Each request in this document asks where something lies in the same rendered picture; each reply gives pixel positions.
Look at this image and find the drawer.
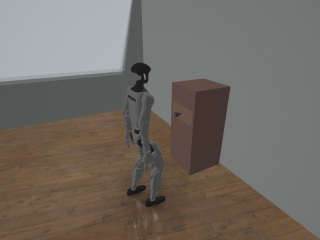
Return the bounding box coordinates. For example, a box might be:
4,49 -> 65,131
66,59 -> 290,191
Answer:
172,101 -> 193,127

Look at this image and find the robot left thigh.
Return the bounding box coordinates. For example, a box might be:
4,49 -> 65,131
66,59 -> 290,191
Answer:
130,133 -> 144,169

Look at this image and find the handle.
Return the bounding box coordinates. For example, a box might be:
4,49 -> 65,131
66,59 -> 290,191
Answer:
174,112 -> 182,117

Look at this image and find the robot right hand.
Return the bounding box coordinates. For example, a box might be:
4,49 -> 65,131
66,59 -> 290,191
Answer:
143,152 -> 155,172

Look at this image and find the left robot upper arm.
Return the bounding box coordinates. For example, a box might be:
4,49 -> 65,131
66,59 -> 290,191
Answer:
123,86 -> 134,115

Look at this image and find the robot right foot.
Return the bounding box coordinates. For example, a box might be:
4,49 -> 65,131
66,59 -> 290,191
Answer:
145,195 -> 166,207

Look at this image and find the cabinet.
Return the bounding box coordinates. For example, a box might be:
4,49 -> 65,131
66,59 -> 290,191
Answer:
170,78 -> 231,175

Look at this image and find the robot left hand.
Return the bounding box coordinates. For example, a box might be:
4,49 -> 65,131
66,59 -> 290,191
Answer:
124,131 -> 135,148

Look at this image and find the right robot upper arm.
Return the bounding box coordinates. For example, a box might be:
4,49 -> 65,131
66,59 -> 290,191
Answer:
138,92 -> 155,129

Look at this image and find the right robot forearm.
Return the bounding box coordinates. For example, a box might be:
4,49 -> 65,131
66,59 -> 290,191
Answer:
139,122 -> 151,154

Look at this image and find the left robot forearm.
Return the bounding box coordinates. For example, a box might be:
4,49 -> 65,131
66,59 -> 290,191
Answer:
123,112 -> 132,133

